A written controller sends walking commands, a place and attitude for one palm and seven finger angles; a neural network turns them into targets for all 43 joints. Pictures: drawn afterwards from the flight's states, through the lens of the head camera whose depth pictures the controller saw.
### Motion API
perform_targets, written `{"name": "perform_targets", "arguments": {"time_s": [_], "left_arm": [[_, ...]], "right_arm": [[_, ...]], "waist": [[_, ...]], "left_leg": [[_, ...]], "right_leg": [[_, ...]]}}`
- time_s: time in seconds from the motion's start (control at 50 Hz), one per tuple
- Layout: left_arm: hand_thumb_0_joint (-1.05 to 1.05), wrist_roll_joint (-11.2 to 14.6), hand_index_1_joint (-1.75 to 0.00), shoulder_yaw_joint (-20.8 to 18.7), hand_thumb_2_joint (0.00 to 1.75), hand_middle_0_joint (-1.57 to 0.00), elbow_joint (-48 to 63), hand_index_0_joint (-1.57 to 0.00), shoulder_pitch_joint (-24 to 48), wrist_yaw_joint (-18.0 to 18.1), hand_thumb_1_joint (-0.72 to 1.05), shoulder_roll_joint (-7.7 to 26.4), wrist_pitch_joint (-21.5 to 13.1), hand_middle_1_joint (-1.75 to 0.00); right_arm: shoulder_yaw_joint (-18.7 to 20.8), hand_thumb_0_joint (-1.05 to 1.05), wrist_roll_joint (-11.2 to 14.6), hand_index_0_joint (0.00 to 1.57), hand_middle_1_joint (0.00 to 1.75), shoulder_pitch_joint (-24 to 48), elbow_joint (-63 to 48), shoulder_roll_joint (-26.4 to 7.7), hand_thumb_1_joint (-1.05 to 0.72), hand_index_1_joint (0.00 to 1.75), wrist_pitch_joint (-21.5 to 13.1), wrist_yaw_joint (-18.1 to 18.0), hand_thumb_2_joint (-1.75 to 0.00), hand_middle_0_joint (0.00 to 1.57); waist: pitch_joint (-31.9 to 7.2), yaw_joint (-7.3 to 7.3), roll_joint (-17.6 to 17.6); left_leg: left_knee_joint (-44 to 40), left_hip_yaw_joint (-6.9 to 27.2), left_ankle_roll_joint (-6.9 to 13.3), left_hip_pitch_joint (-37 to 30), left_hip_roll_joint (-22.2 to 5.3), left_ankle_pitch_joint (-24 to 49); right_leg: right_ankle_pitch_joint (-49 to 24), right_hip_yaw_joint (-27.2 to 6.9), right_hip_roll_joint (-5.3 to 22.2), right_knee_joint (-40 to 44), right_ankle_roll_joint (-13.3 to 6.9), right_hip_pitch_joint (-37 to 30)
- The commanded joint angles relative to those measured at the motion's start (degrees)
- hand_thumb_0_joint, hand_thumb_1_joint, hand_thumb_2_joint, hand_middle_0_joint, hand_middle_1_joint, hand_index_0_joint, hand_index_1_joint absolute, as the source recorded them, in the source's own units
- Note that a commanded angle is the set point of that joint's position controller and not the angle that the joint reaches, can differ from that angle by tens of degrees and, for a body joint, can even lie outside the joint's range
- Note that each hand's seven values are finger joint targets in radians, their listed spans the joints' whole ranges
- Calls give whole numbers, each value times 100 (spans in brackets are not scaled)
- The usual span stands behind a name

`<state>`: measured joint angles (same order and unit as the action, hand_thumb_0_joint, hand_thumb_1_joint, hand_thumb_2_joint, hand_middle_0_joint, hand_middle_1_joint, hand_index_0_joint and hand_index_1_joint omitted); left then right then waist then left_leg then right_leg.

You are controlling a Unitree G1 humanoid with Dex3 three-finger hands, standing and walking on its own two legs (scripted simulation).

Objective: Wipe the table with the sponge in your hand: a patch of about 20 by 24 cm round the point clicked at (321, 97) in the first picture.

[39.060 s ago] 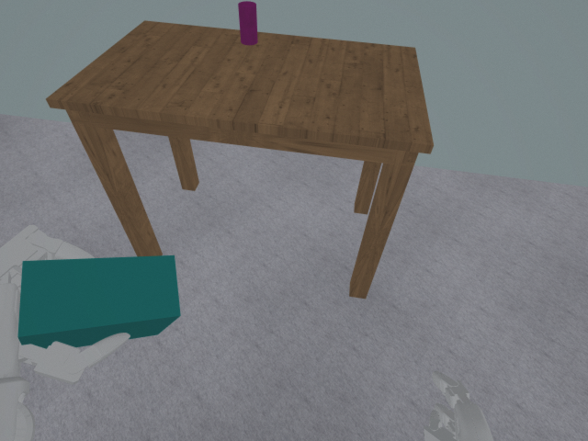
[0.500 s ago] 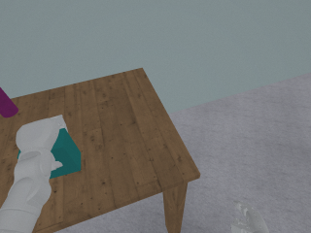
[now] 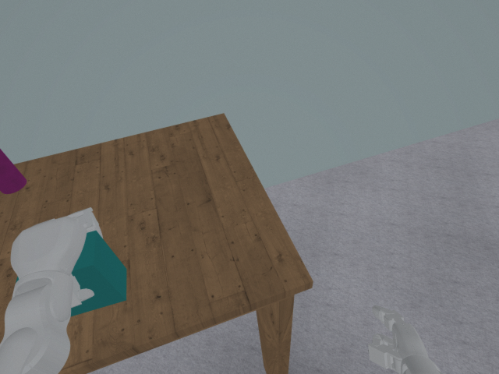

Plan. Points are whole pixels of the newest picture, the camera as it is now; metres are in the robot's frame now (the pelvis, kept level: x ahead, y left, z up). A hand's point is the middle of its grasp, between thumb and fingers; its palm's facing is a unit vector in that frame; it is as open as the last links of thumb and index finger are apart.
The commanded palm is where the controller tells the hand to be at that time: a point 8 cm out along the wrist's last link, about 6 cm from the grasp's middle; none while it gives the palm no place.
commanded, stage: wipe back along the first lane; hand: left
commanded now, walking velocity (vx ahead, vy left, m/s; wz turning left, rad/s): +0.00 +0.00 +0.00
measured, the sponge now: (85, 282) +0.24 +0.31 +0.03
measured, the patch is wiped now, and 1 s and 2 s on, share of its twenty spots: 0.95 0.95 0.95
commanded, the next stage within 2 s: lift the sponge slowly off the table in 0.10 s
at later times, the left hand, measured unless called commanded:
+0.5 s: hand (67, 287) +0.20 +0.29 +0.09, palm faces +0.06 -0.08 -1.00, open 10.3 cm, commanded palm +0.17 +0.29 +0.14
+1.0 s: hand (61, 287) +0.20 +0.29 +0.10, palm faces +0.03 -0.10 -0.99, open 10.2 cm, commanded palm +0.17 +0.29 +0.17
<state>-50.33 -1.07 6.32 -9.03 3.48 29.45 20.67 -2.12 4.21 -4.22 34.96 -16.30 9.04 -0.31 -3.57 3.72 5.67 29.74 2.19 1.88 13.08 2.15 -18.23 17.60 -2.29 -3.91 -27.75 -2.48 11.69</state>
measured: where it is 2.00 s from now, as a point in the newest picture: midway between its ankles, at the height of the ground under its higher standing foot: outside the picture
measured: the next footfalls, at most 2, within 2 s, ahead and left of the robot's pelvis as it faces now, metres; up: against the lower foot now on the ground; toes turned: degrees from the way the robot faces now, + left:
none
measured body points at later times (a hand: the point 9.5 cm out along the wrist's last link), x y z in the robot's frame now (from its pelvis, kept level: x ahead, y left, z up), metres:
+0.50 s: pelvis -0.02 +0.00 +0.00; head -0.03 -0.04 +0.45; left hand +0.20 +0.29 +0.14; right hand +0.21 -0.21 -0.09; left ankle -0.03 +0.10 -0.74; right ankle -0.04 -0.10 -0.74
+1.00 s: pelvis -0.02 +0.00 +0.00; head -0.03 -0.04 +0.45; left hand +0.19 +0.29 +0.15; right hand +0.22 -0.21 -0.08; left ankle -0.03 +0.10 -0.74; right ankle -0.04 -0.10 -0.74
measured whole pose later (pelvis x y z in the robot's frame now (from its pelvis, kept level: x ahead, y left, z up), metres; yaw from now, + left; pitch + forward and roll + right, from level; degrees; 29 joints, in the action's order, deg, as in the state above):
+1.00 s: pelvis -0.02 +0.00 +0.00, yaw +1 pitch -3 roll +0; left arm -49.0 1.2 12.5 -11.2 -0.3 30.7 21.9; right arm -2.3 2.8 -2.3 36.5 -15.7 8.8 -2.8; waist 0.0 6.1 5.7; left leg 26.8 2.9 1.6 8.5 2.2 -15.6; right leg 15.2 -1.8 -3.8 -24.9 -2.8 7.0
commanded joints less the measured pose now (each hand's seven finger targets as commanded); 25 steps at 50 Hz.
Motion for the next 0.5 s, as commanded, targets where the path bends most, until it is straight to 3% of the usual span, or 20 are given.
{"name": "perform_targets", "arguments": {"time_s": [0.0,0.02,0.04,0.12,0.14,0.18,0.22,0.28,0.3,0.32,0.34,0.38,0.42,0.44,0.46,0.48], "left_arm": [[0,229,-160,-75,130,-120,534,-120,-719,-147,10,459,42,-160],[0,215,-160,-205,130,-120,638,-120,-816,-124,10,572,66,-160],[0,227,-160,-70,130,-120,700,-120,-846,-106,10,404,65,-160],[0,240,-160,-182,130,-120,968,-120,-1250,-27,10,416,86,-160],[0,247,-160,-81,130,-120,1017,-120,-1342,3,10,291,87,-160],[0,204,-160,-24,130,-120,979,-120,-1156,44,10,277,100,-160],[0,127,-160,-154,130,-120,1200,-120,-864,89,10,479,186,-160],[0,47,-160,19,130,-120,1121,-120,-400,108,10,419,256,-160],[0,40,-160,-110,130,-120,1109,-120,-399,108,10,568,253,-160],[0,0,-160,-278,130,-120,1198,-120,-373,108,10,771,296,-160],[0,-4,-160,-113,130,-120,1267,-120,-212,87,10,637,294,-160],[0,31,-160,-97,130,-120,1075,-120,-107,33,10,667,313,-160],[0,-42,-160,-344,130,-120,1206,-120,92,13,10,964,344,-160],[0,-7,-160,-154,130,-120,1302,-120,177,-12,10,778,331,-160],[0,-1,-160,-333,130,-120,1172,-120,172,-17,10,987,317,-160],[0,3,-160,-284,130,-120,1136,-120,209,-47,10,951,313,-160]], "right_arm": [[253,0,21,20,30,938,-960,-534,-90,30,-305,11,-90,20],[249,0,20,20,30,1043,-978,-560,-90,30,-303,21,-90,20],[258,0,17,20,30,984,-979,-530,-90,30,-302,23,-90,20],[279,0,14,20,30,1087,-1010,-543,-90,30,-319,39,-90,20],[286,0,20,20,30,1025,-1009,-503,-90,30,-321,44,-90,20],[291,0,13,20,30,1012,-976,-531,-90,30,-303,18,-90,20],[290,0,-3,20,30,1161,-1000,-566,-90,30,-289,-16,-90,20],[279,0,-24,20,30,1090,-953,-550,-90,30,-276,-79,-90,20],[288,0,-32,20,30,1085,-947,-548,-90,30,-285,-102,-90,20],[263,0,-40,20,30,1241,-955,-571,-90,30,-292,-111,-90,20],[258,0,-38,20,30,1188,-964,-524,-90,30,-288,-123,-90,20],[227,0,-39,20,30,1187,-911,-532,-90,30,-273,-163,-90,20],[216,0,-58,20,30,1360,-931,-556,-90,30,-276,-179,-90,20],[215,0,-53,20,30,1290,-961,-513,-90,30,-282,-190,-90,20],[214,0,-61,20,30,1246,-909,-526,-90,30,-285,-202,-90,20],[194,0,-63,20,30,1274,-899,-529,-90,30,-269,-208,-90,20]], "waist": [[-580,127,-777],[-562,171,-669],[-573,125,-743],[-493,199,-780],[-475,175,-881],[-331,130,-914],[-329,178,-724],[-312,113,-736],[-372,169,-817],[-418,214,-680],[-512,161,-648],[-337,140,-695],[-417,223,-518],[-509,172,-489],[-426,193,-526],[-405,188,-466]], "left_leg": [[-181,75,105,112,-3,2061],[-211,116,94,97,-15,2021],[-192,81,100,150,-13,1991],[-215,124,89,149,-28,1931],[-207,91,92,196,-34,1884],[-234,91,92,223,-46,1757],[-312,152,102,151,-43,1597],[-363,133,125,116,-43,1470],[-347,138,146,83,-22,1480],[-383,174,137,16,-25,1446],[-358,125,151,19,-7,1466],[-426,128,144,34,-18,1348],[-483,182,148,-62,-9,1277],[-445,128,165,-81,1,1371],[-450,130,162,-82,0,1387],[-485,140,150,-69,4,1369]], "right_leg": [[-2832,-184,198,125,-78,-694],[-2722,-289,159,125,-121,-662],[-2690,-194,188,108,-89,-683],[-2614,-274,149,107,-109,-594],[-2520,-171,179,95,-80,-595],[-2328,-169,161,139,-77,-440],[-1999,-283,118,192,-126,-372],[-1656,-154,142,250,-107,-323],[-1694,-181,154,261,-102,-381],[-1637,-322,114,273,-148,-413],[-1640,-215,164,255,-114,-500],[-1459,-193,153,330,-100,-434],[-1285,-335,100,372,-157,-449],[-1389,-211,154,343,-122,-547],[-1425,-229,150,372,-124,-526],[-1380,-206,151,387,-124,-547]]}}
